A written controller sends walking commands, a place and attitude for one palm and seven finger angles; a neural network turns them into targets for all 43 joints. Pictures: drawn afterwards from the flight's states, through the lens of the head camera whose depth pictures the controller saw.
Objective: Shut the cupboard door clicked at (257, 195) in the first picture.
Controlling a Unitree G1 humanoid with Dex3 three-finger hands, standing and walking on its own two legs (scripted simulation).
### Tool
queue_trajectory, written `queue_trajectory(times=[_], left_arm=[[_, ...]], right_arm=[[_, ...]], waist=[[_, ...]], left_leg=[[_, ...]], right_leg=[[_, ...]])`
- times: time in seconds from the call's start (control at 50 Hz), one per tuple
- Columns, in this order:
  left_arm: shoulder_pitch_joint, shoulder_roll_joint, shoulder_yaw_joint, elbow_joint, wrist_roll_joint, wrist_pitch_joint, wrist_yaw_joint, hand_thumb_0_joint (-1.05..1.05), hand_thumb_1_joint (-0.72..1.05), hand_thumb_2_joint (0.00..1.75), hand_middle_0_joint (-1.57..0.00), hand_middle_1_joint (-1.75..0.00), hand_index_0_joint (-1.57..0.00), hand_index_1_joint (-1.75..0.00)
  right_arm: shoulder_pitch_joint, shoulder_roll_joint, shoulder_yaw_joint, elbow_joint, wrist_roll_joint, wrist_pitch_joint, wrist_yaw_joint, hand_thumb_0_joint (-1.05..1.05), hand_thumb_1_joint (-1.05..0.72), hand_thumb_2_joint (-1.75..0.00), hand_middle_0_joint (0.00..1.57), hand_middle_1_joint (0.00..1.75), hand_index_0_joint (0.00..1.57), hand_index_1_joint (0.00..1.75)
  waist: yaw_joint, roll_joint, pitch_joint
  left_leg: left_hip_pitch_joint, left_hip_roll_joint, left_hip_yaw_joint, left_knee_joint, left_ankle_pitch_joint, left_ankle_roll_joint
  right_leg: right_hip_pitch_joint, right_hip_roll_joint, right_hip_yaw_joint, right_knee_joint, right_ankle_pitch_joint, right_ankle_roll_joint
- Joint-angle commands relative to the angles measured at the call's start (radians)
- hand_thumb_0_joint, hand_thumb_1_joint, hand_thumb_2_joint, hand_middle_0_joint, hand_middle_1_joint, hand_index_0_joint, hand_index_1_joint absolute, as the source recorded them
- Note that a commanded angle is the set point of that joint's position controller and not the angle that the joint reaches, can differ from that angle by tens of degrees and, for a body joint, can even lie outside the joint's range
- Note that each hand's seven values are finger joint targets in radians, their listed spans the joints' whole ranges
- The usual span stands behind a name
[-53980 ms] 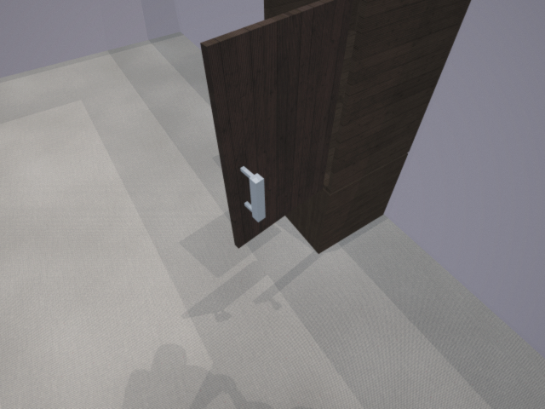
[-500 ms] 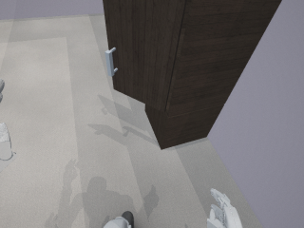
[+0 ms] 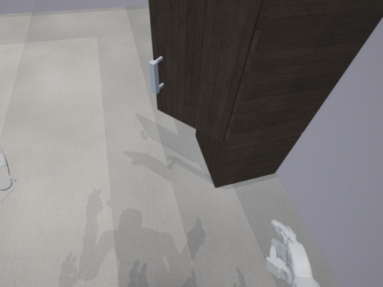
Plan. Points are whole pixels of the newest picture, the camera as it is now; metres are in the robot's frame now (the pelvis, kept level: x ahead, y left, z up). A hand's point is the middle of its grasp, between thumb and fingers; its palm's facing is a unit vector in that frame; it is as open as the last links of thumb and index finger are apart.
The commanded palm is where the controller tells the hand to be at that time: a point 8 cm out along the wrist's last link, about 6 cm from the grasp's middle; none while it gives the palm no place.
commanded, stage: let the arm hang, fingers relaxed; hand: left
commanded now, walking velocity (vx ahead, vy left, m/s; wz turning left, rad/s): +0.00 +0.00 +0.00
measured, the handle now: (157, 75) +0.86 +0.17 -0.11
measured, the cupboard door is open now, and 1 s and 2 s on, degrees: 42 42 42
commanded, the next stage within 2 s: look to check the result in 1.14 s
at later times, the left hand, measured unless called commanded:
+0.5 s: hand out of the picture -0.05 +0.22 -0.18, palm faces +0.08 -0.98 -0.17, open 7.1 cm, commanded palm none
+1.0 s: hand out of the picture -0.05 +0.23 -0.17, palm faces +0.04 -0.98 -0.21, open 7.4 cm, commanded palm none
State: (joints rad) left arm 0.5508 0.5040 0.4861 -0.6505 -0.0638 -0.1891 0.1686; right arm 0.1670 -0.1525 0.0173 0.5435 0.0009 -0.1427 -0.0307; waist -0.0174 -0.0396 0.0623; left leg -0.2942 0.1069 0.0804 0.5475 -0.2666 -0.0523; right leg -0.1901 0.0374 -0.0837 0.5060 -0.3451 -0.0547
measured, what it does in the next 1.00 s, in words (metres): shifts its weight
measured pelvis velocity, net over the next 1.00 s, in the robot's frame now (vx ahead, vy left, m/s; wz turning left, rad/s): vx -0.05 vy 0.05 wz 0.00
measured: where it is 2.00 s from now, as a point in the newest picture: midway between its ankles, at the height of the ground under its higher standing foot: outside the picture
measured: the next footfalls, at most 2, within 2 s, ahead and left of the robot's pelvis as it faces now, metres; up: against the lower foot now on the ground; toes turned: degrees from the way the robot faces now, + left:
none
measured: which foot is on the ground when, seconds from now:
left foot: down 0.00-1.00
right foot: down 0.00-1.00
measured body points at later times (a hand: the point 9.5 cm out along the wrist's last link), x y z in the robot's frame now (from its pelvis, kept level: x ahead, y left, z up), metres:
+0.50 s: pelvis -0.03 +0.03 +0.00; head +0.00 +0.07 +0.45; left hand -0.05 +0.27 -0.17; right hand +0.02 -0.22 -0.13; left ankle +0.01 +0.16 -0.73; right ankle -0.04 -0.08 -0.73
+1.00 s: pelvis -0.05 +0.05 +0.01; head -0.05 +0.05 +0.46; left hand -0.05 +0.29 -0.15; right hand -0.05 -0.18 -0.15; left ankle +0.01 +0.16 -0.73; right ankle -0.04 -0.08 -0.73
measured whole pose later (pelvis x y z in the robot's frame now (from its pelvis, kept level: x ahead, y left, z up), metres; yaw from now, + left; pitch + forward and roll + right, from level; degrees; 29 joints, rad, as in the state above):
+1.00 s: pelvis -0.05 +0.05 +0.01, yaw +0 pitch -2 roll +0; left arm 0.30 0.17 0.01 1.11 0.02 0.01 0.02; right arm 0.30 -0.17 -0.02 1.12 -0.02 0.02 -0.02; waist 0.00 0.01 0.01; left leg -0.24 0.02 0.07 0.42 -0.15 0.02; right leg -0.17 -0.05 -0.05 0.45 -0.24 0.02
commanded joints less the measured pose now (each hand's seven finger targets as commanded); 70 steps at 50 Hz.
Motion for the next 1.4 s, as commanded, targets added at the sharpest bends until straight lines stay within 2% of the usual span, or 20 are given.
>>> queue_trajectory(times=[0.0, 0.02, 0.04, 0.08, 0.12, 0.18, 0.2, 0.24, 0.28, 0.3, 0.32, 0.34, 0.38, 0.42, 0.56, 0.66, 0.78, 0.96, 1.12, 1.38], left_arm=[[0.192, 0.067, 0.126, 0.051, -0.016, -0.031, 0.016, 0.00, 0.90, 0.90, -0.20, -0.30, -0.20, -0.30], [-0.048, -0.044, -0.367, 0.674, 0.093, 0.127, -0.128, 0.00, 0.90, 0.90, -0.20, -0.30, -0.20, -0.30], [-0.075, -0.067, -0.343, 0.734, 0.097, 0.166, -0.159, 0.00, 0.90, 0.90, -0.20, -0.30, -0.20, -0.30], [-0.123, -0.073, -0.367, 0.752, 0.089, 0.181, -0.181, 0.00, 0.90, 0.90, -0.20, -0.30, -0.20, -0.30], [-0.195, -0.068, -0.392, 0.829, 0.087, 0.180, -0.183, 0.00, 0.90, 0.90, -0.20, -0.30, -0.20, -0.30], [-0.231, -0.050, -0.391, 1.013, 0.106, 0.179, -0.170, 0.00, 0.90, 0.90, -0.20, -0.30, -0.20, -0.30], [-0.240, -0.043, -0.397, 1.075, 0.108, 0.183, -0.163, 0.00, 0.90, 0.90, -0.20, -0.30, -0.20, -0.30], [-0.273, -0.055, -0.408, 1.156, 0.105, 0.192, -0.152, 0.00, 0.90, 0.90, -0.20, -0.30, -0.20, -0.30], [-0.280, -0.094, -0.425, 1.236, 0.093, 0.203, -0.147, 0.00, 0.90, 0.90, -0.20, -0.30, -0.20, -0.30], [-0.260, -0.125, -0.436, 1.277, 0.087, 0.211, -0.145, 0.00, 0.90, 0.90, -0.20, -0.30, -0.20, -0.30], [-0.243, -0.151, -0.442, 1.333, 0.078, 0.214, -0.144, 0.00, 0.90, 0.90, -0.20, -0.30, -0.20, -0.30], [-0.221, -0.160, -0.443, 1.388, 0.075, 0.215, -0.146, 0.00, 0.90, 0.90, -0.20, -0.30, -0.20, -0.30], [-0.185, -0.182, -0.429, 1.466, 0.080, 0.208, -0.151, 0.00, 0.90, 0.90, -0.20, -0.30, -0.20, -0.30], [-0.197, -0.174, -0.436, 1.528, 0.080, 0.203, -0.156, 0.00, 0.90, 0.90, -0.20, -0.30, -0.20, -0.30], [-0.192, -0.196, -0.451, 1.672, 0.081, 0.196, -0.157, 0.00, 0.90, 0.90, -0.20, -0.30, -0.20, -0.30], [-0.172, -0.209, -0.457, 1.726, 0.082, 0.195, -0.151, 0.00, 0.90, 0.90, -0.20, -0.30, -0.20, -0.30], [-0.163, -0.215, -0.455, 1.753, 0.085, 0.197, -0.146, 0.00, 0.90, 0.90, -0.20, -0.30, -0.20, -0.30], [-0.173, -0.216, -0.447, 1.753, 0.087, 0.199, -0.144, 0.00, 0.90, 0.90, -0.20, -0.30, -0.20, -0.30], [-0.204, -0.210, -0.442, 1.744, 0.082, 0.185, -0.142, 0.00, 0.90, 0.90, -0.20, -0.30, -0.20, -0.30], [-0.215, -0.220, -0.448, 1.758, 0.080, 0.185, -0.139, 0.00, 0.90, 0.90, -0.20, -0.30, -0.20, -0.30]], right_arm=[[0.037, -0.148, -0.070, -0.095, 0.023, 0.025, -0.005, 0.00, -0.90, -0.90, 0.20, 0.30, 0.20, 0.30], [-0.162, -0.295, -0.072, 0.019, 0.037, -0.013, 0.043, 0.00, -0.90, -0.90, 0.20, 0.30, 0.20, 0.30], [-0.079, -0.257, -0.085, 0.061, 0.005, 0.002, 0.037, 0.00, -0.90, -0.90, 0.20, 0.30, 0.20, 0.30], [-0.022, -0.263, -0.073, 0.077, 0.001, 0.048, 0.031, 0.00, -0.90, -0.90, 0.20, 0.30, 0.20, 0.30], [-0.021, -0.275, -0.066, 0.067, -0.002, 0.088, 0.029, 0.00, -0.90, -0.90, 0.20, 0.30, 0.20, 0.30], [-0.045, -0.259, -0.062, 0.070, -0.026, 0.122, 0.021, 0.00, -0.90, -0.90, 0.20, 0.30, 0.20, 0.30], [-0.045, -0.259, -0.062, 0.085, -0.032, 0.133, 0.020, 0.00, -0.90, -0.90, 0.20, 0.30, 0.20, 0.30], [-0.006, -0.245, -0.061, 0.135, -0.036, 0.145, 0.017, 0.00, -0.90, -0.90, 0.20, 0.30, 0.20, 0.30], [0.044, -0.241, -0.056, 0.209, -0.038, 0.143, 0.020, 0.00, -0.90, -0.90, 0.20, 0.30, 0.20, 0.30], [0.045, -0.248, -0.048, 0.234, -0.035, 0.143, 0.022, 0.00, -0.90, -0.90, 0.20, 0.30, 0.20, 0.30], [0.029, -0.235, -0.044, 0.257, -0.033, 0.146, 0.019, 0.00, -0.90, -0.90, 0.20, 0.30, 0.20, 0.30], [0.012, -0.220, -0.040, 0.274, -0.030, 0.149, 0.015, 0.00, -0.90, -0.90, 0.20, 0.30, 0.20, 0.30], [0.011, -0.194, -0.044, 0.298, -0.031, 0.151, 0.007, 0.00, -0.90, -0.90, 0.20, 0.30, 0.20, 0.30], [0.049, -0.184, -0.044, 0.332, -0.025, 0.154, 0.003, 0.00, -0.90, -0.90, 0.20, 0.30, 0.20, 0.30], [0.116, -0.187, -0.053, 0.429, -0.016, 0.149, -0.005, 0.00, -0.90, -0.90, 0.20, 0.30, 0.20, 0.30], [0.142, -0.174, -0.054, 0.480, -0.016, 0.148, -0.004, 0.00, -0.90, -0.90, 0.20, 0.30, 0.20, 0.30], [0.151, -0.155, -0.053, 0.521, -0.019, 0.149, -0.001, 0.00, -0.90, -0.90, 0.20, 0.30, 0.20, 0.30], [0.161, -0.135, -0.054, 0.538, -0.022, 0.148, 0.000, 0.00, -0.90, -0.90, 0.20, 0.30, 0.20, 0.30], [0.178, -0.125, -0.053, 0.545, -0.020, 0.139, -0.001, 0.00, -0.90, -0.90, 0.20, 0.30, 0.20, 0.30], [0.159, -0.120, -0.048, 0.550, -0.017, 0.142, -0.004, 0.00, -0.90, -0.90, 0.20, 0.30, 0.20, 0.30]], waist=[[-0.011, -0.044, -0.303], [-0.007, -0.056, -0.205], [-0.016, -0.053, -0.241], [0.000, -0.068, -0.192], [0.016, -0.216, -0.175], [0.032, -0.392, -0.099], [0.033, -0.366, -0.088], [0.019, -0.260, -0.082], [0.005, 0.022, -0.105], [0.016, 0.194, -0.107], [0.024, 0.306, -0.105], [0.036, 0.344, -0.086], [0.044, 0.326, -0.080], [0.028, 0.242, -0.077], [0.013, 0.072, -0.017], [0.015, 0.008, 0.023], [0.019, -0.001, 0.068], [0.025, 0.058, 0.081], [0.015, 0.065, 0.016], [0.013, 0.043, 0.028]], left_leg=[[-0.058, -0.025, 0.014, 0.123, 0.242, 0.020], [-0.206, 0.025, -0.077, 0.209, 0.066, 0.038], [-0.168, 0.015, -0.113, 0.152, -0.076, 0.037], [-0.091, -0.026, -0.066, 0.144, 0.089, 0.046], [-0.081, -0.032, -0.078, 0.143, 0.202, 0.063], [-0.130, -0.085, -0.068, 0.179, -0.070, 0.066], [-0.126, -0.087, -0.060, 0.165, -0.072, 0.062], [-0.051, -0.077, -0.071, 0.093, 0.054, 0.065], [0.097, -0.020, -0.115, 0.002, 0.424, 0.074], [0.093, 0.024, -0.170, -0.038, 0.464, 0.097], [0.049, 0.047, -0.202, -0.096, 0.400, 0.121], [0.003, 0.042, -0.204, -0.136, 0.291, 0.124], [-0.024, 0.009, -0.166, -0.143, 0.127, 0.100], [0.012, -0.005, -0.148, -0.130, 0.075, 0.084], [0.049, 0.007, -0.160, -0.202, -0.019, 0.086], [0.038, 0.007, -0.158, -0.245, -0.082, 0.087], [0.033, -0.001, -0.149, -0.265, -0.111, 0.087], [-0.006, -0.009, -0.144, -0.284, -0.155, 0.083], [0.057, -0.011, -0.116, -0.223, 0.009, 0.078], [0.092, -0.005, -0.107, -0.207, 0.081, 0.073]], right_leg=[[0.249, -0.202, 0.196, -0.037, 0.963, 0.000], [0.190, -0.342, 0.181, 0.093, 1.207, -0.046], [0.146, -0.317, 0.217, 0.087, 1.100, -0.069], [0.004, -0.236, 0.117, 0.102, 0.856, -0.038], [-0.006, -0.209, 0.078, 0.102, 0.757, -0.026], [0.024, -0.244, 0.125, 0.032, 0.825, -0.062], [0.036, -0.250, 0.131, 0.039, 0.854, -0.065], [0.012, -0.236, 0.123, 0.042, 0.723, -0.050], [-0.057, -0.171, 0.083, 0.080, 0.414, 0.003], [-0.055, -0.129, 0.058, 0.080, 0.212, 0.032], [-0.015, -0.107, 0.048, 0.062, 0.095, 0.042], [0.023, -0.099, 0.051, 0.027, 0.055, 0.038], [0.058, -0.107, 0.073, -0.055, 0.094, 0.019], [0.043, -0.124, 0.095, -0.115, 0.106, 0.005], [-0.009, -0.123, 0.083, -0.178, 0.062, 0.008], [-0.034, -0.122, 0.083, -0.182, 0.028, 0.017], [-0.078, -0.125, 0.089, -0.187, -0.017, 0.023], [-0.077, -0.122, 0.097, -0.178, -0.033, 0.023], [-0.059, -0.138, 0.105, -0.180, 0.046, 0.011], [-0.050, -0.141, 0.105, -0.193, 0.089, 0.015]])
